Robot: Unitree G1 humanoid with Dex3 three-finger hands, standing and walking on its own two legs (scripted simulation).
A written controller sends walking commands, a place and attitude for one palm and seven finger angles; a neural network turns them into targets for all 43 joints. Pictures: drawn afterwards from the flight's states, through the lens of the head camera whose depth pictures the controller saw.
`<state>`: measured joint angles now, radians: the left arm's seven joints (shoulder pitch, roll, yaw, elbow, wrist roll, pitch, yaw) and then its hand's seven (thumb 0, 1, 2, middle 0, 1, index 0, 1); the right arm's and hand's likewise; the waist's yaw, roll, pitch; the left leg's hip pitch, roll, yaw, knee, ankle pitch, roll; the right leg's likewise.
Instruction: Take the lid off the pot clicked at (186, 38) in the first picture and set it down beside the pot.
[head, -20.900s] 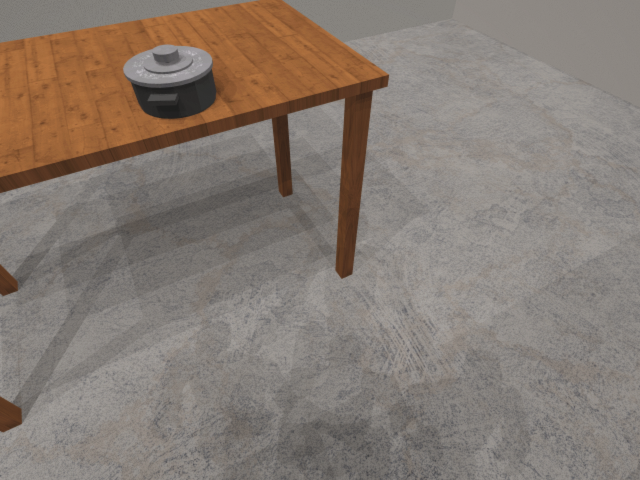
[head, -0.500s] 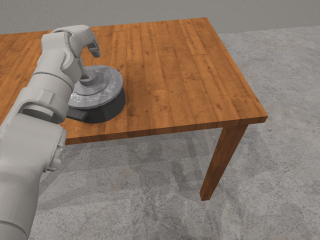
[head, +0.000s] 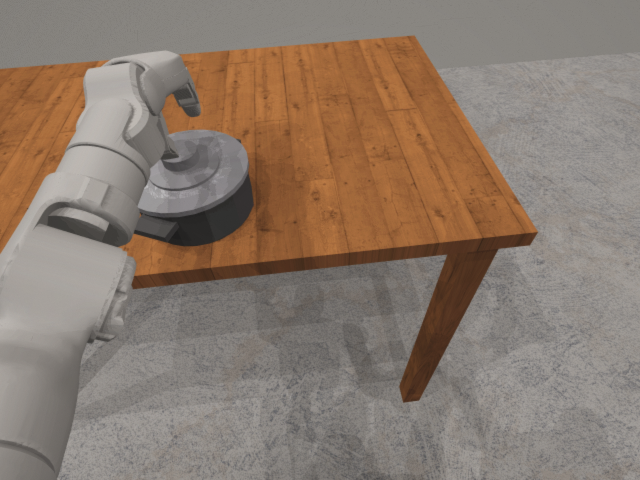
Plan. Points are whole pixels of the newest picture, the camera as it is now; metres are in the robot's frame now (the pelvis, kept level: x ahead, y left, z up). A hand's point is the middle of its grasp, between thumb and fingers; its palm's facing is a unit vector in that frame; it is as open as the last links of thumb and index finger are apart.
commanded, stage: move the open hand above the knob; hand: left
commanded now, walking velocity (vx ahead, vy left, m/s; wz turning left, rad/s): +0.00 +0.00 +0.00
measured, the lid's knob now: (179, 155) +0.50 +0.17 +0.15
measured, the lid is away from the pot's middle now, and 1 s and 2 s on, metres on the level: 0.00 0.00 0.00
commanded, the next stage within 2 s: none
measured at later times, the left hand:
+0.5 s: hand (161, 125) +0.48 +0.17 +0.21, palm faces -0.27 -0.06 -0.96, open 10.2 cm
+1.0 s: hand (168, 127) +0.48 +0.15 +0.21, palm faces -0.26 -0.06 -0.96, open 10.2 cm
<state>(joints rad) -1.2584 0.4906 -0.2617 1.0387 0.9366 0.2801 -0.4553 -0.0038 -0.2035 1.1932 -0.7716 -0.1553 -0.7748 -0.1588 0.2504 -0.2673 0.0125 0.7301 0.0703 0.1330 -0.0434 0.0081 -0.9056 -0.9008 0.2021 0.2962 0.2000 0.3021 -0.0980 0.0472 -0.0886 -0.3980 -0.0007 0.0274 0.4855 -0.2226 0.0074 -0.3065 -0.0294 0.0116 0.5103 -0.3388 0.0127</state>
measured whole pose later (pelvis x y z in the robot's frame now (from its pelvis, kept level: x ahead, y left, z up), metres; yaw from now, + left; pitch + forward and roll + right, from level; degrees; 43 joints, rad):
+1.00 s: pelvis +0.00 +0.00 +0.00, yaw +0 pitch +7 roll +1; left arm -1.23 0.47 -0.28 0.98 0.92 0.28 -0.45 0.00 -0.20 1.20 -0.78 -0.14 -0.78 -0.14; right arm 0.23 -0.27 0.01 0.73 0.07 0.13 -0.04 0.01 -0.91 -0.90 0.20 0.30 0.20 0.30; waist -0.08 0.05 -0.09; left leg -0.38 0.00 0.02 0.48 -0.21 0.01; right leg -0.30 -0.03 0.01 0.51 -0.34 0.01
